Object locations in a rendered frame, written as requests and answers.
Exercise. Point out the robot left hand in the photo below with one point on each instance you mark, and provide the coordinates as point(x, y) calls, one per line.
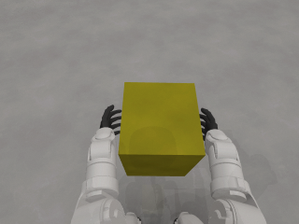
point(107, 120)

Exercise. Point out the carton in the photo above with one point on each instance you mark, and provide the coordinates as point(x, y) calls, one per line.
point(161, 132)

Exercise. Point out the left robot shin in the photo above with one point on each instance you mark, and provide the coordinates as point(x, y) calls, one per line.
point(131, 214)

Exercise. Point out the robot right hand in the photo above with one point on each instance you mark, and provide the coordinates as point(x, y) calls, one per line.
point(209, 122)

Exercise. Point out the robot left forearm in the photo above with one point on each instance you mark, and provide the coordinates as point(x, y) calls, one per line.
point(101, 169)

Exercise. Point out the robot right forearm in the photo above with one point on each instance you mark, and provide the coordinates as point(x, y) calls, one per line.
point(227, 180)

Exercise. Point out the robot right thigh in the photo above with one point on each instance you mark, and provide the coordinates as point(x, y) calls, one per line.
point(188, 219)

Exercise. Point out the robot right upper arm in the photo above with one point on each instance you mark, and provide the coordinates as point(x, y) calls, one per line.
point(226, 211)

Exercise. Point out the robot left upper arm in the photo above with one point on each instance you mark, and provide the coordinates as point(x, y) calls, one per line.
point(105, 211)

